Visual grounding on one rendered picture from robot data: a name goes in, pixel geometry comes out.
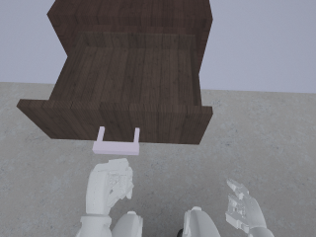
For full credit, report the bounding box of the handle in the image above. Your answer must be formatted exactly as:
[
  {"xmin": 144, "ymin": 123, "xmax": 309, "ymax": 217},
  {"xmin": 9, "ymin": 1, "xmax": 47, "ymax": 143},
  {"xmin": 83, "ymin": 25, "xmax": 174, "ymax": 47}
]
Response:
[{"xmin": 92, "ymin": 126, "xmax": 140, "ymax": 156}]

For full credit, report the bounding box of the left robot thigh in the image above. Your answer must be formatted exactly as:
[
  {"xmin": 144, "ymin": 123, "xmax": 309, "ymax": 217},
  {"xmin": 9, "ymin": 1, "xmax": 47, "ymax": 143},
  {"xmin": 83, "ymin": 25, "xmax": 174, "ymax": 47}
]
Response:
[{"xmin": 112, "ymin": 213, "xmax": 143, "ymax": 237}]

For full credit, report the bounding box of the drawer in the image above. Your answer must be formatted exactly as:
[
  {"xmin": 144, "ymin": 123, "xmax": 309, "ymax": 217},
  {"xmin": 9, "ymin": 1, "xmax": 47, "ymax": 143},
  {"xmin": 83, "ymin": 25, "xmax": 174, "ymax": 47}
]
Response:
[{"xmin": 16, "ymin": 31, "xmax": 213, "ymax": 145}]

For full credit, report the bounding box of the right robot thigh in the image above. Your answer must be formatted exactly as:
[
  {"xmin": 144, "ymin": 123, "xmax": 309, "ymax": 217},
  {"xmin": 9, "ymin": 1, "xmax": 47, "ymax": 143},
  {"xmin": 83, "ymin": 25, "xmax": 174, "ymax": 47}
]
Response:
[{"xmin": 183, "ymin": 209, "xmax": 220, "ymax": 237}]

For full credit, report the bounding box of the cabinet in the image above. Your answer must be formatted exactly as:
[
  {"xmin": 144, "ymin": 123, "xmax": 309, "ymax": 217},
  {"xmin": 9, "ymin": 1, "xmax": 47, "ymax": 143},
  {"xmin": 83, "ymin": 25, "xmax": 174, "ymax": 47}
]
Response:
[{"xmin": 47, "ymin": 0, "xmax": 213, "ymax": 73}]

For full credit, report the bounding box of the right robot hand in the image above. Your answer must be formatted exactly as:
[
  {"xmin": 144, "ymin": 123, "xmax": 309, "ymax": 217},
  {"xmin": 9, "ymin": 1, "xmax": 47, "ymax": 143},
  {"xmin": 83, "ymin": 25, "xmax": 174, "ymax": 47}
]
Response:
[{"xmin": 225, "ymin": 178, "xmax": 267, "ymax": 234}]

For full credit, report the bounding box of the robot left forearm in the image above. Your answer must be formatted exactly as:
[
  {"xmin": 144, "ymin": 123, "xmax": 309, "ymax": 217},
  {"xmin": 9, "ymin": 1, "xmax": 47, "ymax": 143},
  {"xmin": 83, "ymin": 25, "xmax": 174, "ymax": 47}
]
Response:
[{"xmin": 75, "ymin": 213, "xmax": 113, "ymax": 237}]

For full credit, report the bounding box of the left robot hand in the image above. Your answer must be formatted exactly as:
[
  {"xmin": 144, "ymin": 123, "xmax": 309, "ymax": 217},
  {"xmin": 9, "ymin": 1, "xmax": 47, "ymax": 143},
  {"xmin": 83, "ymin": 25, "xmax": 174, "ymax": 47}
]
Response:
[{"xmin": 86, "ymin": 158, "xmax": 134, "ymax": 215}]

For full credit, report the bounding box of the robot right forearm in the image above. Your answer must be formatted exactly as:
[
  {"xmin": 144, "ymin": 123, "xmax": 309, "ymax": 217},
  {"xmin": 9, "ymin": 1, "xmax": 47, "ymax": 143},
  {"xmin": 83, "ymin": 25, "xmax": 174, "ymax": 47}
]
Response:
[{"xmin": 248, "ymin": 226, "xmax": 275, "ymax": 237}]

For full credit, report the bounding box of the robot thigh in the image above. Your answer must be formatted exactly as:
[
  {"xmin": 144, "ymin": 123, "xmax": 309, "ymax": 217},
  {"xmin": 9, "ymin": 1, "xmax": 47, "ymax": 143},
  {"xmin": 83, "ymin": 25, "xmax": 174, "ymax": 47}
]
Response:
[
  {"xmin": 112, "ymin": 213, "xmax": 143, "ymax": 237},
  {"xmin": 183, "ymin": 209, "xmax": 220, "ymax": 237}
]

